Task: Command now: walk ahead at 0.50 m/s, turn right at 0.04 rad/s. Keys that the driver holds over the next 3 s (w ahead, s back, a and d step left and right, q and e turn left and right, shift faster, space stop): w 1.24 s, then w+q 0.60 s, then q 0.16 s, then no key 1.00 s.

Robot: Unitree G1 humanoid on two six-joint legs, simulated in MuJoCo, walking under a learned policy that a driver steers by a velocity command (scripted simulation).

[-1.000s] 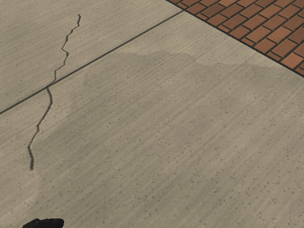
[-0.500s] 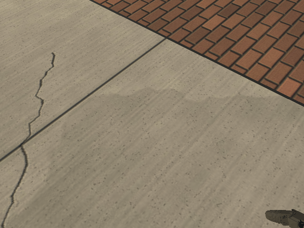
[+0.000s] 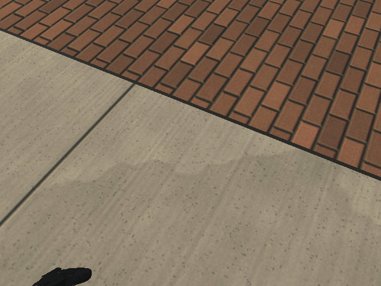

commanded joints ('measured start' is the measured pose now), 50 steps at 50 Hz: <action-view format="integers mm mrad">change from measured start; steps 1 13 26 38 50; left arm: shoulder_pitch -106 159 313 223 -94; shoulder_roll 80 119 202 131 68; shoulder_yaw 20 40 62 38 12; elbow -100 25 167 123 43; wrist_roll -4 17 -8 1 0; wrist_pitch -24 -27 -3 -16 -15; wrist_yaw -15 0 27 28 3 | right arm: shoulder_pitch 22 -74 -424 -164 -9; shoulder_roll -183 -94 -74 -94 -165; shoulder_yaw -45 -15 0 -23 -43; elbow -27 -96 -206 -117 -11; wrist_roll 6 -7 -5 -32 -4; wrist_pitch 7 -9 -19 -25 -12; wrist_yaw -10 -3 30 19 -10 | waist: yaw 27 92 173 102 24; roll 112 -53 -23 129 88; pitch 38 -65 44 -65 42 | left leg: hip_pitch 12 -620 -621 -114 -85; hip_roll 294 182 124 279 254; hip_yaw -144 -84 -46 -321 -96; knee -18 863 298 -42 -104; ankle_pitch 391 -16 300 173 273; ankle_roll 141 -33 -12 195 168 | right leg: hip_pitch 25 484 603 -3 -2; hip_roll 25 -154 -173 -60 -15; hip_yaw -18 235 70 45 -19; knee -57 -386 -376 550 7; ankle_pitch -48 -31 9 -319 69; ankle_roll -30 -255 -187 -27 11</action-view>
